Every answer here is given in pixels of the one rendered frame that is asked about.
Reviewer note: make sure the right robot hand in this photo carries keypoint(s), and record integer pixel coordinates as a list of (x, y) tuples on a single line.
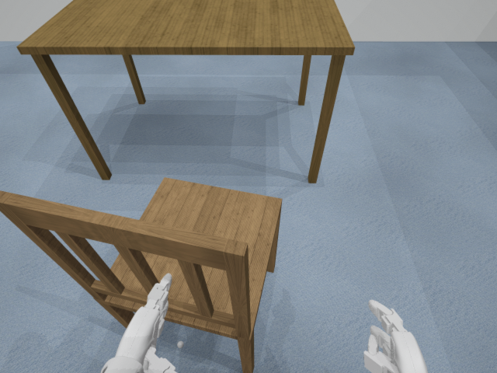
[(401, 352)]

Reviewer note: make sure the robot left forearm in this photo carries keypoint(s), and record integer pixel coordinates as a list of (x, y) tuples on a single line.
[(122, 365)]

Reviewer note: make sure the left robot hand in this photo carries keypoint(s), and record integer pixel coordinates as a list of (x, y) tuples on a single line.
[(144, 329)]

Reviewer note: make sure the table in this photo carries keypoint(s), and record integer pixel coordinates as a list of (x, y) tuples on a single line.
[(192, 27)]

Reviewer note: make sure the chair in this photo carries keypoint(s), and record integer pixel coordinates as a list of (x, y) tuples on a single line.
[(216, 243)]

